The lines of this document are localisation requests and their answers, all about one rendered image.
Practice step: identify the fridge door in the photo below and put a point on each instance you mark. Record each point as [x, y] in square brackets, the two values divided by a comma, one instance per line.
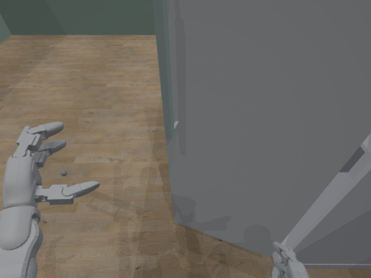
[273, 97]

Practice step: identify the left robot forearm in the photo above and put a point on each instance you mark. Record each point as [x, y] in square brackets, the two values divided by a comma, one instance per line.
[20, 239]

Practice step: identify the robot right hand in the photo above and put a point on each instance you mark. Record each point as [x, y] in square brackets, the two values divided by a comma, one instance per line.
[294, 269]

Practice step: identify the handle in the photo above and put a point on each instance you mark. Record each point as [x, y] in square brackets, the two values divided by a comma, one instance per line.
[162, 36]

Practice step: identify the robot left hand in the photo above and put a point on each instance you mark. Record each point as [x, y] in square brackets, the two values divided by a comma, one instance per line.
[22, 175]

